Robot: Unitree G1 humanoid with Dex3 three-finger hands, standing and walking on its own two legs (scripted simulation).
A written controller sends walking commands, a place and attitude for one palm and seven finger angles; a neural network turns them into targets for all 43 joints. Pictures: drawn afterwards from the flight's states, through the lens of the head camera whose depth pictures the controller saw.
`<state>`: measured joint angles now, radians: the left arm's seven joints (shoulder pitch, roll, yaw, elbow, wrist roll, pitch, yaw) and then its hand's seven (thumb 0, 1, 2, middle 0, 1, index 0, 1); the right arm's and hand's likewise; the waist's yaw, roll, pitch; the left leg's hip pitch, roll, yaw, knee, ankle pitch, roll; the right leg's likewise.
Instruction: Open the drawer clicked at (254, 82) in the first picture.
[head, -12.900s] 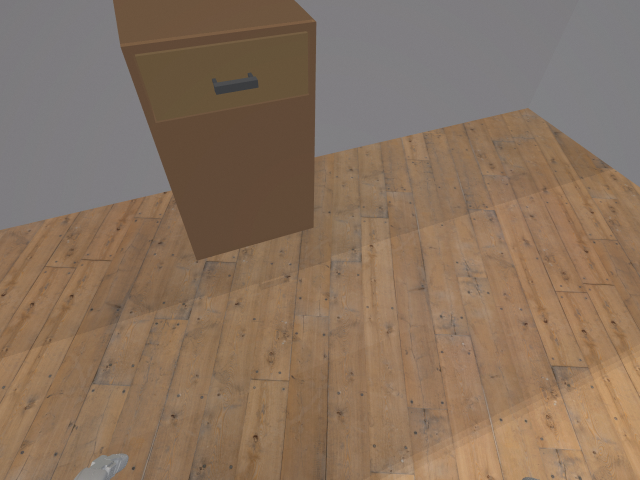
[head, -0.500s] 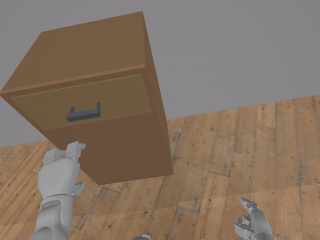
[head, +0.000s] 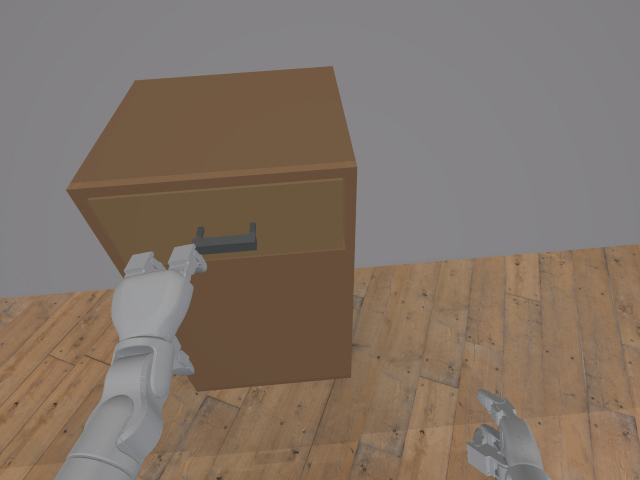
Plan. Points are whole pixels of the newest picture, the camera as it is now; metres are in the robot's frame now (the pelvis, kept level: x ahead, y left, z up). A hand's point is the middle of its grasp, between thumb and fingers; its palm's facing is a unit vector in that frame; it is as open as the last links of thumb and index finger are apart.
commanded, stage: raise the hand with hooked fingers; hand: left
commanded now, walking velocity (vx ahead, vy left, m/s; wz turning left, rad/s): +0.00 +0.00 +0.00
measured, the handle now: (225, 236) +0.53 +0.26 -0.03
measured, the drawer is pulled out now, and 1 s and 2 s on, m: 0.00 0.00 0.00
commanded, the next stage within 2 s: move the hooked fingers above the handle in 0.64 s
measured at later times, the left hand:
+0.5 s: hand (158, 280) +0.33 +0.27 +0.08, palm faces +0.03 -0.10 -0.99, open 13.8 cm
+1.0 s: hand (178, 274) +0.35 +0.24 +0.07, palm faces -0.01 -0.05 -1.00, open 13.8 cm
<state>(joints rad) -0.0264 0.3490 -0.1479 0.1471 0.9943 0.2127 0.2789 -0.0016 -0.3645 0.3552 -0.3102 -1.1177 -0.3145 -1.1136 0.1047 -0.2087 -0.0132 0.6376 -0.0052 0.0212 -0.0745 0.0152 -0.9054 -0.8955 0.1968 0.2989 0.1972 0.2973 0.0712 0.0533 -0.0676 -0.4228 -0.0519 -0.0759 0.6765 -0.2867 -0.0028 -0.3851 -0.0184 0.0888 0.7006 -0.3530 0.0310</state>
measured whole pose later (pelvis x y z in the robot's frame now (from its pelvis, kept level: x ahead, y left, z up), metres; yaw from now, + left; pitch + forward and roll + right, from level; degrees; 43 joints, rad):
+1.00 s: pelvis +0.04 -0.03 +0.01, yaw +1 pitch +4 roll +1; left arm -0.16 0.46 -0.04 0.26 0.96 0.11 0.10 0.00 -0.49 0.30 -0.32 -1.20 -0.32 -1.20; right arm 0.12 -0.25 -0.01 0.65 0.00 0.08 -0.09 0.01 -0.90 -0.90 0.20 0.30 0.20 0.30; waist 0.06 0.07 -0.04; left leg -0.35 -0.01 -0.12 0.57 -0.28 -0.03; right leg -0.31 0.01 0.04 0.60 -0.35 -0.01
